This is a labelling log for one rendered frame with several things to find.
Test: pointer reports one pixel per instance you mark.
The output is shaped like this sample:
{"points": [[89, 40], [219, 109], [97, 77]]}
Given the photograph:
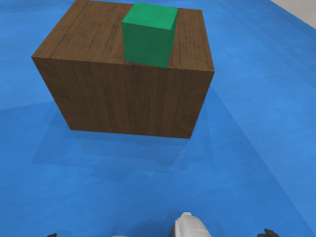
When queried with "right robot thigh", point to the right robot thigh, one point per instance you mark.
{"points": [[190, 226]]}

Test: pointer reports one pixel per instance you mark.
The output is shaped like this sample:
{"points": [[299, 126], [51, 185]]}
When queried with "right robot shin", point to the right robot shin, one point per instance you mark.
{"points": [[186, 213]]}

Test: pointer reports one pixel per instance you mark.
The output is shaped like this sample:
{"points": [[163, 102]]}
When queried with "pedestal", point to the pedestal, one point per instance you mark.
{"points": [[82, 64]]}

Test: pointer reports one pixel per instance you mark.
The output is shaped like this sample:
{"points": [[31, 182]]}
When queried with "carton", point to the carton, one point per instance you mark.
{"points": [[148, 33]]}

